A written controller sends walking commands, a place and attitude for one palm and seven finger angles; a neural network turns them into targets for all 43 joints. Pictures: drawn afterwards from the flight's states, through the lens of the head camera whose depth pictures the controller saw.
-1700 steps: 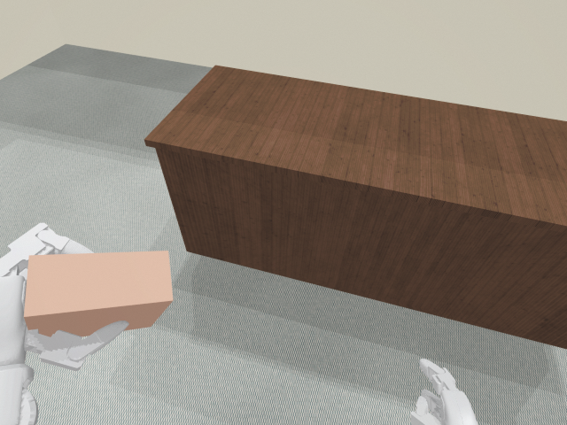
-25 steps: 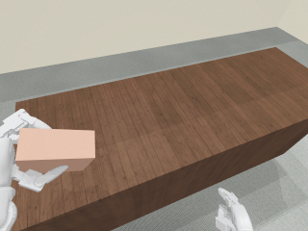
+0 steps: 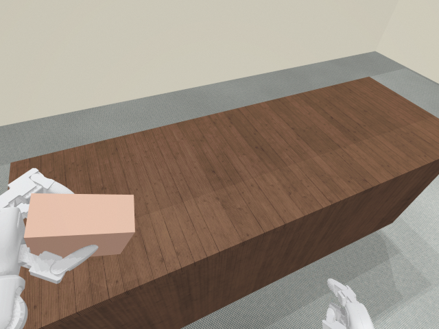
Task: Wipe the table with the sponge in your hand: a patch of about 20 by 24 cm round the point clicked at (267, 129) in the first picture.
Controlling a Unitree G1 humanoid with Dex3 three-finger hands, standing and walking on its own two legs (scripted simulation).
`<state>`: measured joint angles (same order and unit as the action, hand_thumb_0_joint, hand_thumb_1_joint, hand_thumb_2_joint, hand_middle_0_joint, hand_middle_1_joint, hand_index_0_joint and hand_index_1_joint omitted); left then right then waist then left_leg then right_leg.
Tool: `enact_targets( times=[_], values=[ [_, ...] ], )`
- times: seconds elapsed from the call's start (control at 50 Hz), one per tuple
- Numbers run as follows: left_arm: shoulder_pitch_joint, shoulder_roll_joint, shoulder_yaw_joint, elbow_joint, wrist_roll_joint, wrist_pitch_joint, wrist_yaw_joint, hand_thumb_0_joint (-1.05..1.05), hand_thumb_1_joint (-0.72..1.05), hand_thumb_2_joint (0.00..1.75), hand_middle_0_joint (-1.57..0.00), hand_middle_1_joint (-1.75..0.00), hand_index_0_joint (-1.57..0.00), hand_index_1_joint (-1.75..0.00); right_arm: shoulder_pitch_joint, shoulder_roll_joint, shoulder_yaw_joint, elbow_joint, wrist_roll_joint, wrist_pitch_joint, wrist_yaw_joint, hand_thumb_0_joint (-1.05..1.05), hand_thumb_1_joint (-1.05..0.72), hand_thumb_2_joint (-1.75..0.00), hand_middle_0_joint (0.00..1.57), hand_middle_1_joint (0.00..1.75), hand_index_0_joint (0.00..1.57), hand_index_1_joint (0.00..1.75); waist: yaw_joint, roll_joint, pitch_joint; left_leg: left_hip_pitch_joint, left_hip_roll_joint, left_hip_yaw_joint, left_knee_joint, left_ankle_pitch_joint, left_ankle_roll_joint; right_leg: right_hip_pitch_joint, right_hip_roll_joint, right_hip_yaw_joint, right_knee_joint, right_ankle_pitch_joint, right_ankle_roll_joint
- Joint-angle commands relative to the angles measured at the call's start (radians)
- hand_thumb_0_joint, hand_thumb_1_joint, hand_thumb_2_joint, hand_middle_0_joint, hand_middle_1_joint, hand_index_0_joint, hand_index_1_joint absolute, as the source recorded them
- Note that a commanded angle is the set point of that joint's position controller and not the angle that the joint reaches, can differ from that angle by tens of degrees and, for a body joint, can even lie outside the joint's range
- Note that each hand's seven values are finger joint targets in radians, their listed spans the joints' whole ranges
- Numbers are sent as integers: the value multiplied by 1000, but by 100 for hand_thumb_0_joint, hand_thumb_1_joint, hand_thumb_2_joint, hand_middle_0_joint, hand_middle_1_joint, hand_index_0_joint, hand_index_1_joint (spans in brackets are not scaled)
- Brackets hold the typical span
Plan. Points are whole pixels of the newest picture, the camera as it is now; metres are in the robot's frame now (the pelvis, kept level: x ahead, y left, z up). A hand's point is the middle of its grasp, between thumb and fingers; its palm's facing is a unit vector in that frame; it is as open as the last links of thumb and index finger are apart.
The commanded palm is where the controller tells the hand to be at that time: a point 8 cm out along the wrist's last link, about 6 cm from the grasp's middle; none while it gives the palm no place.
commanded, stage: come to a stop and stand still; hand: left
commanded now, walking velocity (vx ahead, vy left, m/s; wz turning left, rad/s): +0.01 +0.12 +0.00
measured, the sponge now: (98, 227) +0.23 +0.20 +0.12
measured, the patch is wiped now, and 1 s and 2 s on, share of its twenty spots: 0.00 0.00 0.00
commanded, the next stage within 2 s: look again from close up in 0.90 s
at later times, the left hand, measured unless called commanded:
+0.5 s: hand (50, 222) +0.22 +0.26 +0.15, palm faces +0.31 -0.87 -0.38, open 10.0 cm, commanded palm +0.16 +0.30 +0.17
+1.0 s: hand (28, 209) +0.24 +0.30 +0.15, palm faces +0.36 -0.86 -0.36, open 10.0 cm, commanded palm +0.17 +0.33 +0.17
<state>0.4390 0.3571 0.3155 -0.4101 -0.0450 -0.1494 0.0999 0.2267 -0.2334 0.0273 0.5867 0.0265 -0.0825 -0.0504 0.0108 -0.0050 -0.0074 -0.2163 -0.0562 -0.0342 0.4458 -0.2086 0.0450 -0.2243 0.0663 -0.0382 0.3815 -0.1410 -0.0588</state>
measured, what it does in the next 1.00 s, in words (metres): stands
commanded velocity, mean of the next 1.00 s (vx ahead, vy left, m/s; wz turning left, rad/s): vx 0.00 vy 0.01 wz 0.00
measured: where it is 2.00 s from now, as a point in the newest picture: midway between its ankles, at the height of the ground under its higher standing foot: outside the picture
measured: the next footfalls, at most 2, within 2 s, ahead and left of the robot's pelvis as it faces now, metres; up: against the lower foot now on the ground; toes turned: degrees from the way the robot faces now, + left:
none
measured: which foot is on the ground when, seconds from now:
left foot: down 0.00-1.00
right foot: down 0.00-1.00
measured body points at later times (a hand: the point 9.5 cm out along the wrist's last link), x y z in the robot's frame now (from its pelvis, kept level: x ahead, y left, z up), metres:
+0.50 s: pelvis +0.00 +0.02 +0.00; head +0.01 +0.03 +0.45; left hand +0.20 +0.30 +0.17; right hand +0.15 -0.21 -0.08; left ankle +0.02 +0.09 -0.74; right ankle +0.04 -0.08 -0.74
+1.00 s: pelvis +0.02 +0.05 +0.00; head +0.04 +0.08 +0.45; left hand +0.21 +0.34 +0.17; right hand +0.22 -0.16 -0.06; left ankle +0.02 +0.09 -0.74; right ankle +0.04 -0.08 -0.74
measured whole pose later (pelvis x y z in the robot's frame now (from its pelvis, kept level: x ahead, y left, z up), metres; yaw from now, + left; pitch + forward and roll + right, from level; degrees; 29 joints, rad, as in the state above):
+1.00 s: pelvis +0.02 +0.05 +0.00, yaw +0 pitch +0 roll -2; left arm 0.38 0.38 0.35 -0.43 -0.03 -0.25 0.06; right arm 0.16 -0.18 0.04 0.54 0.01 -0.13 -0.01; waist 0.04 -0.05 0.06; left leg -0.20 -0.11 -0.02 0.43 -0.22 0.10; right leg -0.22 0.01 -0.02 0.40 -0.17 0.01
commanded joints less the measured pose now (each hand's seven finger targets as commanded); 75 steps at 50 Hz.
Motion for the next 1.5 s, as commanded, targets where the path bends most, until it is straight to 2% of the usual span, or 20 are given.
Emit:
enact_targets(
  times=[0.0,0.08,0.14,0.2,0.22,0.24,0.26,0.28,0.3,0.36,0.38,0.42,0.46,0.5,0.62,0.72,0.9,0.98,1.24,1.48],
  values=[
    [-113,159,102,-223,-15,-64,26,0,10,130,-120,-160,-120,-160,-114,-110,-37,-158,-2,-59,-6,0,-90,-90,20,30,20,30,3,56,-94,-16,131,-108,-67,13,-6,46,-181,170,-105,-59,20],
    [-128,205,129,-246,-14,-61,34,0,10,130,-120,-160,-120,-160,-114,-124,-43,-156,2,-60,-3,0,-90,-90,20,30,20,30,2,53,-91,1,118,-110,-18,2,-4,4,-214,215,-136,-105,6],
    [-99,178,117,-233,-20,-58,37,0,10,130,-120,-160,-120,-160,-114,-113,-37,-163,0,-58,-5,0,-90,-90,20,30,20,30,6,7,-99,-2,118,-106,-22,9,-3,15,-208,194,-130,-104,13],
    [-106,172,108,-243,-21,-58,35,0,10,130,-120,-160,-120,-160,-122,-111,-33,-159,0,-55,-7,0,-90,-90,20,30,20,30,3,47,-104,12,131,-118,-57,31,-3,21,-190,169,-104,-78,18],
    [-1129,1006,682,-502,132,-182,43,0,10,130,-120,-160,-120,-160,58,-116,-42,-126,-28,-114,1,0,-90,-90,20,30,20,30,-13,-117,152,-147,89,-3,28,38,1,-132,-119,150,-231,-31,232],
    [-561,390,301,82,37,-150,1,0,10,130,-120,-160,-120,-160,-63,-15,1,-111,-6,-105,8,0,-90,-90,20,30,20,30,2,-59,-123,-62,60,-16,93,44,10,-29,-217,169,-135,-228,112],
    [-285,243,196,172,5,-149,-19,0,10,130,-120,-160,-120,-160,-67,-87,-53,-147,-10,-125,3,0,-90,-90,20,30,20,30,59,0,-38,-40,36,-27,93,-35,-20,-49,-222,336,-222,-260,71],
    [-202,126,105,68,-26,-175,-37,0,10,130,-120,-160,-120,-160,-66,-96,-60,-146,-8,-125,35,0,-90,-90,20,30,20,30,35,152,-80,-23,55,-30,51,-58,-16,14,-246,319,-184,-201,29],
    [-197,148,88,-78,-27,-197,-37,0,10,130,-120,-160,-120,-160,-39,-97,-54,-153,-3,-124,47,0,-90,-90,20,30,20,30,27,149,-114,-43,61,-32,1,-74,-14,85,-237,279,-149,-196,32],
    [-92,153,72,-164,-21,-202,-16,0,10,130,-120,-160,-120,-160,-64,-99,-47,-158,-10,-138,52,0,-90,-90,20,30,20,30,43,-18,-74,-68,72,-57,-72,-121,-3,61,-175,210,-143,-315,49],
    [-83,175,101,-173,-22,-200,-9,0,10,130,-120,-160,-120,-160,-98,-104,-43,-158,-7,-143,51,0,-90,-90,20,30,20,30,38,14,-74,-53,87,-77,-109,-135,0,43,-151,183,-113,-299,33],
    [-118,215,152,-170,-13,-204,-2,0,10,130,-120,-160,-120,-160,-88,-101,-41,-161,-11,-147,33,0,-90,-90,20,30,20,30,40,-44,-56,-129,111,-124,-170,-179,7,96,-122,134,-67,-254,45],
    [-162,245,192,-182,-7,-215,-1,0,10,130,-120,-160,-120,-160,-87,-101,-41,-164,-12,-156,21,0,-90,-90,20,30,20,30,36,-16,-56,-169,128,-153,-194,-180,14,149,-110,118,-16,-168,50],
    [-230,267,223,-218,0,-233,-5,0,10,130,-120,-160,-120,-160,-99,-93,-37,-161,-15,-161,12,0,-90,-90,20,30,20,30,32,104,-74,-220,160,-196,-237,-194,19,225,-100,82,73,-59,53],
    [-175,213,168,-264,-12,-233,-22,0,10,130,-120,-160,-120,-160,-74,-90,-42,-148,-20,-176,30,0,-90,-90,20,30,20,30,26,94,-145,-17,143,-155,-99,326,-67,173,-114,63,65,122,34],
    [-115,170,131,-241,-12,-202,-24,0,10,130,-120,-160,-120,-160,-65,-98,-52,-139,-20,-146,45,0,-90,-90,20,30,20,30,19,99,-143,42,167,-143,-87,523,-119,121,-103,48,73,104,34],
    [-159,173,139,-259,-12,-179,-14,0,10,130,-120,-160,-120,-160,-105,-86,-40,-177,-22,-92,26,0,-90,-90,20,30,20,30,19,97,-124,-24,163,-137,-126,306,-110,156,-101,52,40,76,39],
    [-165,194,149,-319,-4,-177,-6,0,10,130,-120,-160,-120,-160,-114,-92,-45,-181,-17,-100,24,0,-90,-90,20,30,20,30,16,134,-140,6,155,-134,-122,313,-115,155,-97,63,43,93,34],
    [-111,167,131,-227,-4,-161,3,0,10,130,-120,-160,-120,-160,-101,-100,-48,-174,-17,-94,9,0,-90,-90,20,30,20,30,16,53,-98,-93,134,-134,-149,66,-70,191,-116,90,-16,65,36],
    [-84,200,161,-264,-3,-157,13,0,10,130,-120,-160,-120,-160,-107,-104,-53,-160,-13,-113,3,0,-90,-90,20,30,20,30,12,82,-102,-67,117,-127,-126,58,-46,159,-127,120,-35,60,28]
  ],
)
